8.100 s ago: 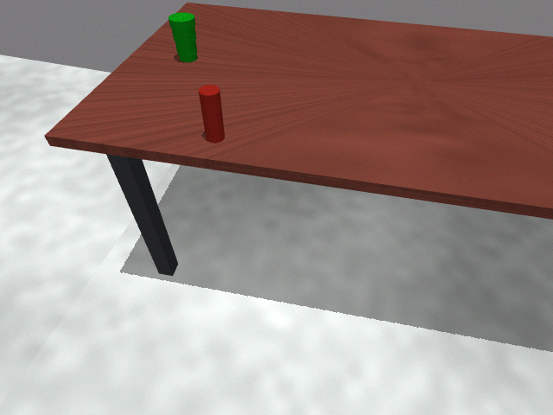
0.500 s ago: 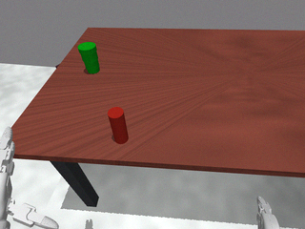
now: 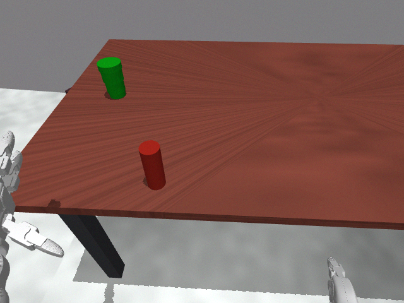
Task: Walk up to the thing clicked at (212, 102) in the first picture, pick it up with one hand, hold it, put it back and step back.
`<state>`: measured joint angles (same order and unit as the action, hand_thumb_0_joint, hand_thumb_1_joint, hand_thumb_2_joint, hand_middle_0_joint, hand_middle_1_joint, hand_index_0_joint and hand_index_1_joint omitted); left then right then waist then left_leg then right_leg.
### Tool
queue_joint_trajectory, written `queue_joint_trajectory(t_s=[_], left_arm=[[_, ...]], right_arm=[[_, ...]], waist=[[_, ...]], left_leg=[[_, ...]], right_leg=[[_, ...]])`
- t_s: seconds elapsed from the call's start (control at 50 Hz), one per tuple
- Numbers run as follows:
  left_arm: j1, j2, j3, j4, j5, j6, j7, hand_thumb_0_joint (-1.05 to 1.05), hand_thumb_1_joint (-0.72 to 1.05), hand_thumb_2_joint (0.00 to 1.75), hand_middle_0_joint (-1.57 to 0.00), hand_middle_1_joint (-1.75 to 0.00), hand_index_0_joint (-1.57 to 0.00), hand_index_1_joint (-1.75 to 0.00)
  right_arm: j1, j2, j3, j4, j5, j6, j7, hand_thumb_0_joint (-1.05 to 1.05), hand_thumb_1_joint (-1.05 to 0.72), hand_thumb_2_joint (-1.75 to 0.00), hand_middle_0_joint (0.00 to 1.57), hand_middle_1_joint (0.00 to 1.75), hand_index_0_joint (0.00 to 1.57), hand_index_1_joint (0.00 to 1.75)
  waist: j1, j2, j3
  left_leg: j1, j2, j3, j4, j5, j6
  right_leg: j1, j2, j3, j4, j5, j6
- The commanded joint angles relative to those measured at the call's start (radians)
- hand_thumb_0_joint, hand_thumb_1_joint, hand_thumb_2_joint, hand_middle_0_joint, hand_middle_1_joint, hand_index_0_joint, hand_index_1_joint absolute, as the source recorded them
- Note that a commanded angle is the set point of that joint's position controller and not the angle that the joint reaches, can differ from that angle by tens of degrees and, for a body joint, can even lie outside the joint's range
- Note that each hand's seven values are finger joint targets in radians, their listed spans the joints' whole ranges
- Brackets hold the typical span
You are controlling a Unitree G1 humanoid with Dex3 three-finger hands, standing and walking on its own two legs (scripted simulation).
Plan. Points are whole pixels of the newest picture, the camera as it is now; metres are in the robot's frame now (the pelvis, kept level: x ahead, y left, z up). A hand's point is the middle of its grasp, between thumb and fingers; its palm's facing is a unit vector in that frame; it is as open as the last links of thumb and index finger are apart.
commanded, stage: go down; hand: left
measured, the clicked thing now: (153, 166) +0.43 +0.13 +0.03
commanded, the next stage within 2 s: none
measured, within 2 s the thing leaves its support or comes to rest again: neither
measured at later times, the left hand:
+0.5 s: hand (36, 183) +0.30 +0.30 +0.13, palm faces +0.16 -0.97 -0.16, open 17.7 cm
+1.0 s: hand (35, 163) +0.34 +0.31 +0.14, palm faces +0.06 -1.00 -0.06, open 17.8 cm
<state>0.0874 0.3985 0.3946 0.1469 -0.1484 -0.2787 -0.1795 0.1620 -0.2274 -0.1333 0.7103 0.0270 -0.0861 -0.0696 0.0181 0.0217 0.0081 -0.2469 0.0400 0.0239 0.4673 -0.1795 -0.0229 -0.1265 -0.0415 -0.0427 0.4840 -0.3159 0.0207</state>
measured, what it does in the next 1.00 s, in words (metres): stands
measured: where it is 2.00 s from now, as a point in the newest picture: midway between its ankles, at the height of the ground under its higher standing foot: outside the picture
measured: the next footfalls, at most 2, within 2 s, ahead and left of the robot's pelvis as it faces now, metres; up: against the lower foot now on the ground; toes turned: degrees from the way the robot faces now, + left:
none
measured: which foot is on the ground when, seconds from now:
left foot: down 0.00-1.00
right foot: down 0.00-1.00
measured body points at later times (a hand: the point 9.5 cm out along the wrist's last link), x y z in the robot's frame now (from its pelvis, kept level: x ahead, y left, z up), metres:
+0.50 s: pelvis +0.00 +0.01 +0.00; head +0.00 +0.01 +0.45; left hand +0.28 +0.35 +0.14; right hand +0.16 -0.26 -0.08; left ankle +0.05 +0.14 -0.74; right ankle -0.03 -0.13 -0.74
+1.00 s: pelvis +0.00 +0.01 +0.00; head +0.00 +0.01 +0.45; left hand +0.33 +0.37 +0.14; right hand +0.15 -0.26 -0.08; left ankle +0.05 +0.14 -0.74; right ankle -0.03 -0.13 -0.74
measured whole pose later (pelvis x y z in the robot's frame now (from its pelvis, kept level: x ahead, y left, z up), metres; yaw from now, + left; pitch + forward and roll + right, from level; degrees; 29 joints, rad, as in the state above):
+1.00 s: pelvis +0.00 +0.01 +0.00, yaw -2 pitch +2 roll +0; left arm -0.32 0.57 0.50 0.66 -0.26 -0.11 -0.52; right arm 0.20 -0.25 -0.03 0.71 0.02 -0.17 -0.13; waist -0.01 0.00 -0.05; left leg -0.32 0.04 0.05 0.47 -0.18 -0.01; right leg -0.20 -0.04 -0.02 0.45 -0.29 0.03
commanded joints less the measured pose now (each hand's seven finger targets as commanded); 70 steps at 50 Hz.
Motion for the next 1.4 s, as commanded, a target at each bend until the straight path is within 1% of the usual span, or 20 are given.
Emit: queue_joint_trajectory(t_s=[0.0, 0.16, 0.36, 0.46, 0.64, 0.68, 0.72, 0.74, 0.76, 0.82, 0.86, 0.9, 0.94, 1.02, 1.1, 1.24, 1.26, 1.32, 1.36, 1.38], left_arm=[[-0.26, 0.275, 0.13, -0.113, -0.068, 0.006, -0.071, 0.0, -0.6, 0.0, -0.08, -0.03, -0.07, -0.04], [-0.308, 0.301, 0.159, -0.094, -0.096, 0.07, -0.137, 0.0, -0.59, 0.0, -0.07, -0.02, -0.06, -0.03], [-0.411, 0.321, 0.16, -0.142, -0.082, 0.076, -0.132, 0.0, -0.59, 0.0, -0.07, -0.02, -0.06, -0.03], [-0.503, 0.337, 0.137, -0.044, -0.1, 0.091, -0.18, 0.0, -0.61, 0.0, -0.07, -0.02, -0.06, -0.04], [-0.616, 0.43, 0.179, 0.14, -0.131, 0.105, -0.275, 0.0, -0.61, 0.01, -0.06, -0.03, -0.06, -0.04], [-0.631, 0.407, 0.146, 0.207, -0.131, 0.113, -0.294, 0.0, -0.61, 0.0, -0.06, -0.03, -0.06, -0.03], [-0.654, 0.451, 0.177, 0.231, -0.135, 0.111, -0.302, 0.0, -0.61, 0.01, -0.07, -0.03, -0.06, -0.04], [-0.667, 0.482, 0.192, 0.216, -0.131, 0.111, -0.306, 0.0, -0.61, 0.01, -0.06, -0.02, -0.05, -0.03], [-0.686, 0.459, 0.166, 0.233, -0.127, 0.112, -0.315, 0.0, -0.61, 0.0, -0.06, -0.01, -0.05, -0.02], [-0.684, 0.48, 0.189, 0.277, -0.139, 0.106, -0.326, 0.0, -0.61, 0.0, -0.06, -0.02, -0.06, -0.02], [-0.742, 0.48, 0.164, 0.261, -0.135, 0.102, -0.34, 0.0, -0.61, 0.0, -0.06, -0.01, -0.06, -0.02], [-0.727, 0.518, 0.204, 0.295, -0.142, 0.103, -0.343, 0.0, -0.6, 0.0, -0.06, -0.01, -0.06, -0.02], [-0.745, 0.511, 0.187, 0.29, -0.141, 0.106, -0.353, 0.0, -0.6, 0.0, -0.06, -0.01, -0.06, -0.02], [-0.747, 0.536, 0.201, 0.321, -0.143, 0.119, -0.366, 0.0, -0.6, 0.0, -0.07, -0.01, -0.06, -0.02], [-0.76, 0.503, 0.175, 0.353, -0.144, 0.125, -0.383, 0.0, -0.58, 0.0, -0.06, 0.0, -0.06, -0.01], [-0.821, 0.551, 0.189, 0.378, -0.153, 0.123, -0.405, 0.0, -0.56, 0.01, -0.06, -0.01, -0.05, -0.02], [-0.822, 0.575, 0.201, 0.392, -0.153, 0.124, -0.409, 0.0, -0.56, 0.01, -0.05, -0.01, -0.05, -0.01], [-0.845, 0.55, 0.174, 0.401, -0.149, 0.124, -0.421, 0.0, -0.57, 0.0, -0.05, 0.0, -0.05, -0.01], [-0.843, 0.588, 0.202, 0.423, -0.156, 0.124, -0.426, 0.0, -0.54, 0.0, -0.05, 0.0, -0.05, 0.0], [-0.833, 0.563, 0.18, 0.44, -0.154, 0.126, -0.432, 0.0, -0.54, 0.0, -0.05, 0.0, -0.05, 0.0]], right_arm=[[-0.094, -0.15, -0.027, -0.149, 0.012, -0.051, -0.023, 0.0, 0.54, -0.05, 0.05, 0.05, 0.05, 0.05], [-0.1, -0.152, -0.004, -0.238, 0.012, -0.062, -0.02, 0.0, 0.54, -0.05, 0.05, 0.05, 0.05, 0.05], [-0.051, -0.156, -0.02, -0.205, 0.002, -0.081, -0.033, 0.0, 0.54, -0.05, 0.05, 0.05, 0.05, 0.05], [-0.077, -0.131, 0.017, -0.134, 0.004, -0.091, -0.041, 0.0, 0.54, -0.05, 0.05, 0.05, 0.05, 0.05], [-0.042, -0.2, -0.008, -0.151, 0.0, -0.121, -0.065, 0.0, 0.54, -0.05, 0.05, 0.05, 0.05, 0.05], [-0.047, -0.112, 0.066, -0.123, 0.003, -0.119, -0.057, 0.0, 0.54, -0.05, 0.05, 0.05, 0.05, 0.05], [-0.063, -0.201, 0.0, -0.153, 0.0, -0.127, -0.07, 0.0, 0.53, -0.05, 0.05, 0.05, 0.05, 0.05], [-0.096, -0.21, 0.004, -0.185, -0.001, -0.131, -0.07, 0.0, 0.54, -0.05, 0.05, 0.05, 0.05, 0.05], [-0.072, -0.136, 0.066, -0.142, -0.001, -0.127, -0.062, 0.0, 0.54, -0.05, 0.05, 0.05, 0.05, 0.05], [-0.11, -0.189, 0.026, -0.174, -0.004, -0.138, -0.071, 0.0, 0.54, -0.05, 0.05, 0.05, 0.05, 0.05], [-0.061, -0.134, 0.069, -0.108, -0.005, -0.132, -0.068, 0.0, 0.54, -0.05, 0.05, 0.05, 0.05, 0.05], [-0.114, -0.21, 0.02, -0.193, -0.006, -0.149, -0.082, 0.0, 0.54, -0.05, 0.05, 0.05, 0.05, 0.05], [-0.062, -0.158, 0.066, -0.151, -0.006, -0.143, -0.078, 0.0, 0.54, -0.05, 0.05, 0.05, 0.05, 0.05], [-0.082, -0.216, 0.023, -0.168, -0.008, -0.153, -0.091, 0.0, 0.53, -0.05, 0.05, 0.05, 0.05, 0.05], [-0.063, -0.169, 0.048, -0.124, -0.008, -0.151, -0.087, 0.0, 0.53, -0.05, 0.05, 0.05, 0.05, 0.05], [-0.04, -0.16, 0.062, -0.07, -0.012, -0.158, -0.092, 0.0, 0.54, -0.05, 0.05, 0.05, 0.05, 0.05], [-0.086, -0.221, 0.033, -0.154, -0.013, -0.166, -0.099, 0.0, 0.54, -0.05, 0.05, 0.05, 0.05, 0.05], [-0.064, -0.137, 0.092, -0.092, -0.011, -0.162, -0.093, 0.0, 0.54, -0.05, 0.05, 0.05, 0.05, 0.05], [-0.077, -0.225, 0.034, -0.136, -0.014, -0.168, -0.107, 0.0, 0.54, -0.05, 0.05, 0.05, 0.05, 0.05], [-0.071, -0.16, 0.087, -0.104, -0.011, -0.165, -0.1, 0.0, 0.54, -0.05, 0.05, 0.05, 0.05, 0.05]], waist=[[-0.013, 0.026, -0.136], [0.018, 0.026, -0.18], [-0.007, 0.07, -0.244], [-0.018, 0.059, -0.173], [-0.033, 0.021, -0.261], [-0.022, 0.045, -0.224], [-0.031, 0.022, -0.263], [-0.015, 0.059, -0.284], [-0.012, 0.084, -0.245], [-0.016, 0.035, -0.259], [-0.019, 0.087, -0.243], [-0.028, 0.04, -0.295], [-0.029, 0.068, -0.291], [-0.033, 0.059, -0.336], [-0.034, 0.065, -0.297], [-0.043, 0.077, -0.285], [-0.053, 0.061, -0.315], [-0.039, 0.087, -0.3], [-0.053, 0.054, -0.325], [-0.043, 0.072, -0.29]], left_leg=[[0.138, -0.043, 0.03, -0.061, 0.103, 0.038], [0.135, -0.031, 0.031, -0.061, 0.151, 0.029], [0.184, -0.025, 0.028, -0.043, 0.167, 0.027], [0.145, -0.03, 0.027, -0.052, 0.11, 0.035], [0.187, -0.032, 0.018, -0.041, 0.149, 0.042], [0.159, -0.039, 0.023, -0.042, 0.146, 0.043], [0.177, -0.036, 0.019, -0.04, 0.149, 0.042], [0.178, -0.036, 0.02, -0.043, 0.152, 0.039], [0.169, -0.035, 0.019, -0.049, 0.135, 0.036], [0.151, -0.036, 0.02, -0.043, 0.122, 0.042], [0.16, -0.037, 0.022, -0.045, 0.097, 0.039], [0.172, -0.034, 0.019, -0.036, 0.125, 0.042], [0.177, -0.036, 0.021, -0.034, 0.132, 0.043], [0.206, -0.029, 0.012, -0.022, 0.21, 0.042], [0.192, -0.025, 0.01, -0.027, 0.201, 0.042], [0.181, -0.033, 0.012, -0.027, 0.143, 0.043], [0.191, -0.031, 0.011, -0.026, 0.152, 0.044], [0.186, -0.032, 0.008, -0.023, 0.155, 0.044], [0.187, -0.032, 0.005, -0.019, 0.172, 0.048], [0.17, -0.034, 0.007, -0.022, 0.155, 0.047]], right_leg=[[-0.095, 0.029, -0.008, -0.109, 0.198, -0.017], [-0.07, 0.042, -0.013, -0.101, 0.216, -0.026], [-0.087, 0.042, -0.005, -0.09, 0.242, -0.023], [-0.126, 0.035, -0.004, -0.1, 0.204, -0.019], [-0.134, 0.037, -0.011, -0.101, 0.241, -0.017], [-0.146, 0.033, -0.006, -0.103, 0.24, -0.016], [-0.145, 0.035, -0.006, -0.101, 0.242, -0.016], [-0.134, 0.033, -0.007, -0.103, 0.241, -0.02], [-0.156, 0.036, -0.01, -0.103, 0.221, -0.024], [-0.14, 0.036, -0.007, -0.108, 0.213, -0.019], [-0.175, 0.034, -0.003, -0.111, 0.188, -0.022], [-0.151, 0.037, -0.005, -0.107, 0.216, -0.018], [-0.161, 0.035, -0.003, -0.108, 0.228, -0.017], [-0.153, 0.041, -0.011, -0.097, 0.29, -0.017], [-0.174, 0.043, -0.013, -0.099, 0.277, -0.02], [-0.203, 0.04, -0.007, -0.111, 0.233, -0.018], [-0.187, 0.039, -0.006, -0.115, 0.244, -0.015], [-0.205, 0.04, -0.006, -0.108, 0.241, -0.019], [-0.182, 0.039, -0.007, -0.108, 0.265, -0.014], [-0.194, 0.039, -0.007, -0.11, 0.25, -0.015]])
